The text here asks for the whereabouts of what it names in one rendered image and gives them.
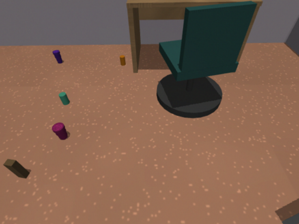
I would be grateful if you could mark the office chair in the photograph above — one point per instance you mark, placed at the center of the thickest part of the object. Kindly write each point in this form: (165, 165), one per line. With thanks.
(211, 41)

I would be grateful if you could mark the desk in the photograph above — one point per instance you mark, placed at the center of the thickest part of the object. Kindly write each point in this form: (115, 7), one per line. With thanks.
(168, 10)

